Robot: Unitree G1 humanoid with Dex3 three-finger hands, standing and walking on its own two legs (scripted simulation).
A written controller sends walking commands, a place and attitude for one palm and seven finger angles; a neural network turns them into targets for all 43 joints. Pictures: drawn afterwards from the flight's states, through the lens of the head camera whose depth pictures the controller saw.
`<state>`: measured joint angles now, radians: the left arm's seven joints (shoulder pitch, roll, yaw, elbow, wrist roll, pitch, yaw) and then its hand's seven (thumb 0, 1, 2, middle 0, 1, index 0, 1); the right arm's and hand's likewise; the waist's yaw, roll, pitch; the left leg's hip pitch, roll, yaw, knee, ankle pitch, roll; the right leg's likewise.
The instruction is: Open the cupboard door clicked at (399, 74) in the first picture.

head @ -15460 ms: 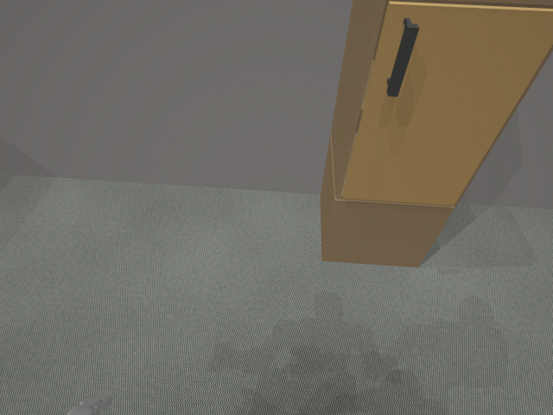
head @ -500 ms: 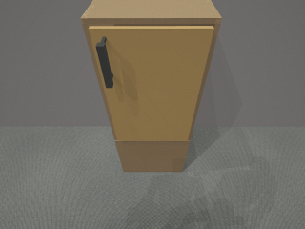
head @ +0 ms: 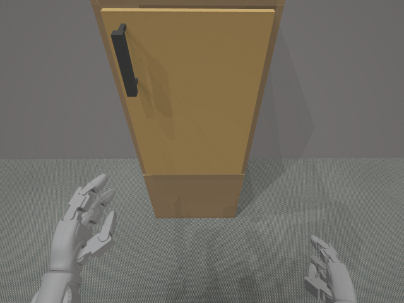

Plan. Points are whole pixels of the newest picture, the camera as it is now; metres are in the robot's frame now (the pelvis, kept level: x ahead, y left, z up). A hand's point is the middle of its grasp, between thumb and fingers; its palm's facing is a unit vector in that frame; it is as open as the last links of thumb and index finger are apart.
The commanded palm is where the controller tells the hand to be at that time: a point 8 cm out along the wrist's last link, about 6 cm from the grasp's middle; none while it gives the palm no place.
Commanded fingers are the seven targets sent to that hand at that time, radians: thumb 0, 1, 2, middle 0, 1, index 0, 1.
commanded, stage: raise the hand with hooked fingers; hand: left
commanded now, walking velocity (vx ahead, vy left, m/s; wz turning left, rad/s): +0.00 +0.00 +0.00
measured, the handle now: (127, 61) +0.60 +0.20 +0.18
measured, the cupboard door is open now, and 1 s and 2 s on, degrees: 0 0 0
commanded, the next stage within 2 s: move the hooked fingers beside the handle in 1.78 s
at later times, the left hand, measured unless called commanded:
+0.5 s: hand (68, 228) +0.23 +0.24 +0.08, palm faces +0.03 -1.00 -0.02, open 11.0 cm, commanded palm +0.19 +0.29 +0.09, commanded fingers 0.00 -0.08 0.48 -0.27 -0.93 -0.27 -0.93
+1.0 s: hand (13, 183) +0.26 +0.30 +0.17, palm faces +0.11 -0.99 -0.06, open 13.7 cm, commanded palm +0.23 +0.34 +0.16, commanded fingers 0.00 -0.50 0.30 -0.30 -1.20 -0.30 -1.20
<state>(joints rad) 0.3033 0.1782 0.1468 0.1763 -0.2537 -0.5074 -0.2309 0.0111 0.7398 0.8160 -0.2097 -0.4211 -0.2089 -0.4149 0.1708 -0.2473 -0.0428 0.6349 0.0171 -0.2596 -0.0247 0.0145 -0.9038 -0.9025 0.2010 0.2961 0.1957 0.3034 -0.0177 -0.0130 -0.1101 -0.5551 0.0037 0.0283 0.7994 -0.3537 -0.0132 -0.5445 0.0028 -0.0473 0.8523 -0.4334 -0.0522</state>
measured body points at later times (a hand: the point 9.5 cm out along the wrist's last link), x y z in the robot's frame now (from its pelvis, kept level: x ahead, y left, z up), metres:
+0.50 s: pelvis -0.01 +0.02 +0.00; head +0.01 +0.02 +0.45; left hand +0.22 +0.29 +0.08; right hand +0.15 -0.20 -0.08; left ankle +0.02 +0.13 -0.70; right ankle +0.00 -0.08 -0.70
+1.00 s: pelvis +0.00 +0.04 +0.02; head -0.02 +0.03 +0.47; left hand +0.25 +0.35 +0.17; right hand +0.20 -0.18 -0.03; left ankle +0.02 +0.13 -0.70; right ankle +0.00 -0.08 -0.70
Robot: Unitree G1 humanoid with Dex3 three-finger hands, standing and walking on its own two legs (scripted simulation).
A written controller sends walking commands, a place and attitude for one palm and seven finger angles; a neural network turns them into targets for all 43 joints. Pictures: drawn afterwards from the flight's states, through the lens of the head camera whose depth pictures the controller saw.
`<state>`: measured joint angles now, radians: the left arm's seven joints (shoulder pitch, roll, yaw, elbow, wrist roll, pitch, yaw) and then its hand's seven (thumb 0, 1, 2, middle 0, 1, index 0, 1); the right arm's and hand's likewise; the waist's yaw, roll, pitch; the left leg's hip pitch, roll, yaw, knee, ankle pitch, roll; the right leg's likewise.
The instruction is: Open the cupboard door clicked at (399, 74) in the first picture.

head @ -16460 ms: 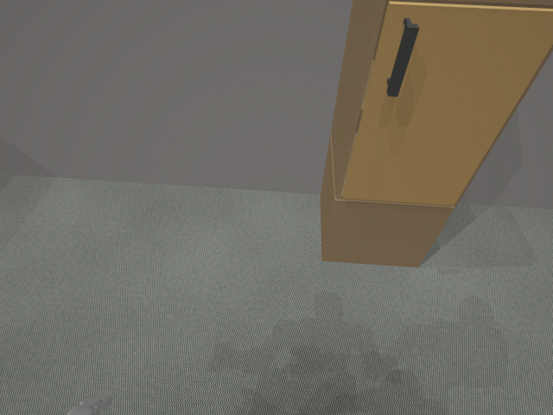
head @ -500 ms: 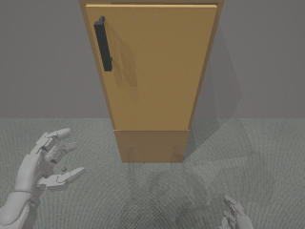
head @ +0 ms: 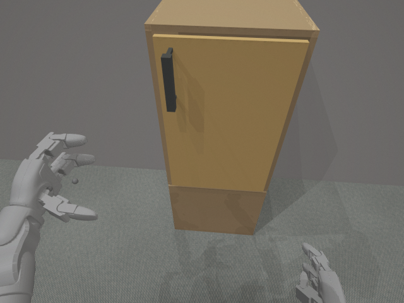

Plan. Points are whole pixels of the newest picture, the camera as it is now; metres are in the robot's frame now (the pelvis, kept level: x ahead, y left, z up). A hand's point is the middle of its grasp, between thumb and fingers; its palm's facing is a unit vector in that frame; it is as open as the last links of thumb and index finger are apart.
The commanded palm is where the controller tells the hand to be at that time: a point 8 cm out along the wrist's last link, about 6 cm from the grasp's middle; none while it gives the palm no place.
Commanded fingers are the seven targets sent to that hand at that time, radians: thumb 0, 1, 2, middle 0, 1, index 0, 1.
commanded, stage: raise the hand with hooked fingers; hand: left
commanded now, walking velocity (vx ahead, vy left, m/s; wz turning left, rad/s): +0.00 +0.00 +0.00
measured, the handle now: (170, 80) +0.60 +0.15 +0.16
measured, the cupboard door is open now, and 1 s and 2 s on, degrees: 0 0 0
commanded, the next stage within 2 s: move the hooked fingers beside the handle in 0.78 s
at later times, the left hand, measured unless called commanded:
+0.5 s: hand (83, 157) +0.30 +0.25 +0.17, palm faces +0.04 -1.00 -0.05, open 14.0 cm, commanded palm +0.27 +0.30 +0.18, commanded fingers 0.00 -0.50 0.30 -0.30 -1.20 -0.30 -1.20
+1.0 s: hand (84, 153) +0.31 +0.25 +0.17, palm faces +0.09 -1.00 -0.03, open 14.0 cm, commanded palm +0.29 +0.29 +0.18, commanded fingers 0.00 -0.50 0.30 -0.30 -1.20 -0.30 -1.20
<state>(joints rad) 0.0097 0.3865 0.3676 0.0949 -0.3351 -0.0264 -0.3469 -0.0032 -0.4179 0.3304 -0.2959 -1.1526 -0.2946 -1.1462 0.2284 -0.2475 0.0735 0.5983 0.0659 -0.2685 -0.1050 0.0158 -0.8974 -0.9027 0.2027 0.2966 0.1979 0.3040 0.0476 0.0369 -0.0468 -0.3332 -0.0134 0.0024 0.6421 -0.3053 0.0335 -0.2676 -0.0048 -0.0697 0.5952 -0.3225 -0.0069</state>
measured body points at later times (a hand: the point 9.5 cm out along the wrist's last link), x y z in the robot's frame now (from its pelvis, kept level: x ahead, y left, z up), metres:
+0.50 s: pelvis +0.00 -0.02 +0.01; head -0.01 -0.04 +0.46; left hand +0.29 +0.30 +0.17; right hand +0.18 -0.26 -0.06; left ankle +0.02 +0.09 -0.73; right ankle +0.00 -0.12 -0.73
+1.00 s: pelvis +0.00 -0.03 +0.01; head -0.01 -0.04 +0.46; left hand +0.30 +0.30 +0.18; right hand +0.19 -0.26 -0.07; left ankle +0.02 +0.09 -0.73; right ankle +0.00 -0.12 -0.73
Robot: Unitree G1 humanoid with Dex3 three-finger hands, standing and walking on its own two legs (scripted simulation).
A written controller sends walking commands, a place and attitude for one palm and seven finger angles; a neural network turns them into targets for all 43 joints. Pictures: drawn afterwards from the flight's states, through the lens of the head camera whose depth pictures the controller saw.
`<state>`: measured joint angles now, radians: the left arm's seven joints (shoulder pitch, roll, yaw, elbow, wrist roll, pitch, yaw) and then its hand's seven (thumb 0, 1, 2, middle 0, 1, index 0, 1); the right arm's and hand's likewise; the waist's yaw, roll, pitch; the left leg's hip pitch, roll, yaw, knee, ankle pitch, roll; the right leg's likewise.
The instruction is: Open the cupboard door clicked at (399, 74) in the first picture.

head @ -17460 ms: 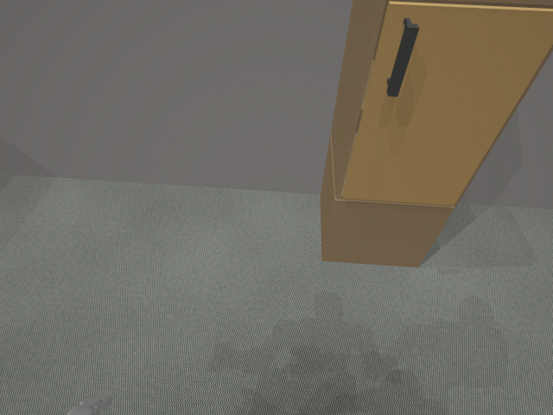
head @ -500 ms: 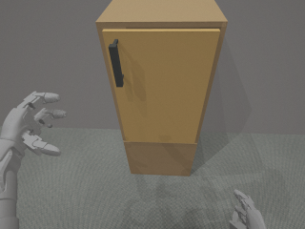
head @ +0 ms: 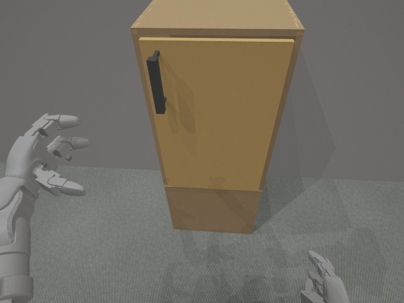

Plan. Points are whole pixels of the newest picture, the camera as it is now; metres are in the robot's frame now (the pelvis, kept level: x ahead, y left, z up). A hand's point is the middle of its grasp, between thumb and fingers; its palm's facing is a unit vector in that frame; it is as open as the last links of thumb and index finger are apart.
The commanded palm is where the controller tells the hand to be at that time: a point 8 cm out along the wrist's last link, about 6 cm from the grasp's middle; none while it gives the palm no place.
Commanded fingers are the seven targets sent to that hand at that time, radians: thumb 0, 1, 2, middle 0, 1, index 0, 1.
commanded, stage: move the hooked fingers beside the handle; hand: left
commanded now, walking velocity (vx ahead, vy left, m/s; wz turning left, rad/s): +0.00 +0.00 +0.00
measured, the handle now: (158, 83) +0.60 +0.18 +0.15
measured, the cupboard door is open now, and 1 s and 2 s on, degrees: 0 0 0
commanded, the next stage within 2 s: none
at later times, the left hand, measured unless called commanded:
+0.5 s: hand (96, 129) +0.39 +0.26 +0.16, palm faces +0.04 -1.00 -0.01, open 14.0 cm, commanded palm +0.37 +0.31 +0.16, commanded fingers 0.00 -0.50 0.30 -0.30 -1.20 -0.30 -1.20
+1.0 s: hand (116, 107) +0.47 +0.25 +0.16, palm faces +0.05 -1.00 -0.01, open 14.0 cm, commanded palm +0.45 +0.30 +0.16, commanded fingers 0.00 -0.50 0.30 -0.30 -1.20 -0.30 -1.20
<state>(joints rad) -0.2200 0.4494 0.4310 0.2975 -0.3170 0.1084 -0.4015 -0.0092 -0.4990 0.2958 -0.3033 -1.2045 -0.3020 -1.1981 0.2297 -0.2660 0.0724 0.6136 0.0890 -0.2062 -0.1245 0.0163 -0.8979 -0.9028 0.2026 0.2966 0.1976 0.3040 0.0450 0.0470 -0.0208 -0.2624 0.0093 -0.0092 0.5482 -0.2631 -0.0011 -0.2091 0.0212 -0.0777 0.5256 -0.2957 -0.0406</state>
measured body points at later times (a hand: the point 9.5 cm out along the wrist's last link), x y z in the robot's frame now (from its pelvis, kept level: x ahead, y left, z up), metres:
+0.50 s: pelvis +0.01 +0.02 +0.00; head +0.01 +0.01 +0.45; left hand +0.38 +0.31 +0.17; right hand +0.14 -0.23 -0.09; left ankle +0.02 +0.12 -0.73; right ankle -0.01 -0.09 -0.73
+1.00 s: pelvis +0.01 +0.02 -0.01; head +0.05 +0.02 +0.44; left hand +0.46 +0.30 +0.16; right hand +0.07 -0.25 -0.11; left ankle +0.02 +0.12 -0.73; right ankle -0.01 -0.09 -0.73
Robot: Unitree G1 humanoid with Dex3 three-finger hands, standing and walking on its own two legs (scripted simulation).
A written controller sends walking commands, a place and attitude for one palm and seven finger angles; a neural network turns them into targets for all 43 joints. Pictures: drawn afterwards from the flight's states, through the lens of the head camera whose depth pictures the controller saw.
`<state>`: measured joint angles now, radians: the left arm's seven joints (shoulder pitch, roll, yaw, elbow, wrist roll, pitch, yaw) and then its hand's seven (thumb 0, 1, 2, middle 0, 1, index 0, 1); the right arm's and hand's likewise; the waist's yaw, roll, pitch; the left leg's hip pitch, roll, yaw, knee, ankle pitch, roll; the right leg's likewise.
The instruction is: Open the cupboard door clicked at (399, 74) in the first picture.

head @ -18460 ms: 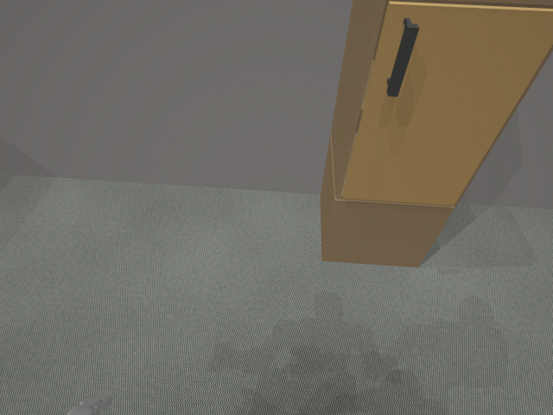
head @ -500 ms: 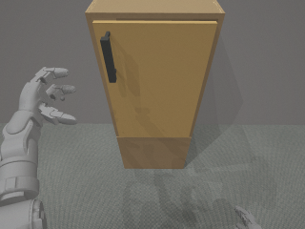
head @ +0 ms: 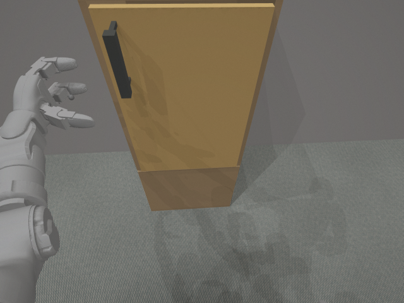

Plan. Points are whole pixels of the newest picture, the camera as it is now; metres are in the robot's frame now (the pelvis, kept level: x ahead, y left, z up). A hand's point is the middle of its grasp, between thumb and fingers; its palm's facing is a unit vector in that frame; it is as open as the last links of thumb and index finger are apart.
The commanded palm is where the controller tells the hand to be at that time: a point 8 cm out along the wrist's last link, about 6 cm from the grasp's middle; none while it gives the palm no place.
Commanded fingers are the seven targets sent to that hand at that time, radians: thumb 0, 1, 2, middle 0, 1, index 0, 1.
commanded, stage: move the hooked fingers beside the handle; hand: left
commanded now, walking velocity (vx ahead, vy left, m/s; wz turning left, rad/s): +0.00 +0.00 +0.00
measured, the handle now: (120, 61) +0.58 +0.18 +0.16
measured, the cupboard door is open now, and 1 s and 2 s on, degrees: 0 0 0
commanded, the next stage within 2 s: slide the fingers in behind the handle in 1.52 s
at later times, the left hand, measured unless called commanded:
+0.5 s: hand (86, 72) +0.53 +0.23 +0.17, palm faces +0.06 -1.00 +0.01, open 14.0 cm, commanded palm +0.51 +0.28 +0.16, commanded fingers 0.00 -0.50 0.30 -0.30 -1.20 -0.30 -1.20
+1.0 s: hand (80, 78) +0.51 +0.24 +0.17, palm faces +0.07 -1.00 +0.01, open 14.0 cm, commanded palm +0.50 +0.28 +0.15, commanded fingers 0.00 -0.50 0.30 -0.30 -1.20 -0.30 -1.20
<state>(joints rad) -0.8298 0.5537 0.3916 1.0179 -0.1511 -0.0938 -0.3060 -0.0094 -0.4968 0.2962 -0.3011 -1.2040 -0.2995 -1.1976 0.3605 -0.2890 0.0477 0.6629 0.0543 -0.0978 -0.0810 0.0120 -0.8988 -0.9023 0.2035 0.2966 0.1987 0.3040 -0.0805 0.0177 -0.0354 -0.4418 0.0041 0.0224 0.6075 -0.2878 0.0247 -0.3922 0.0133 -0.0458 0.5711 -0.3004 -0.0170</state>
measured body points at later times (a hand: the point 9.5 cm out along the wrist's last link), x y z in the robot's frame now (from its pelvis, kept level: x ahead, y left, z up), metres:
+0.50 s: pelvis +0.00 +0.00 -0.01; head +0.09 +0.01 +0.43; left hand +0.52 +0.29 +0.17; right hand -0.02 -0.27 -0.11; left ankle +0.01 +0.10 -0.73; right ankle -0.01 -0.11 -0.73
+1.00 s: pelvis +0.01 +0.01 -0.01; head +0.08 +0.02 +0.44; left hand +0.50 +0.29 +0.17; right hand +0.03 -0.26 -0.12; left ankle +0.01 +0.10 -0.73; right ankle -0.01 -0.11 -0.73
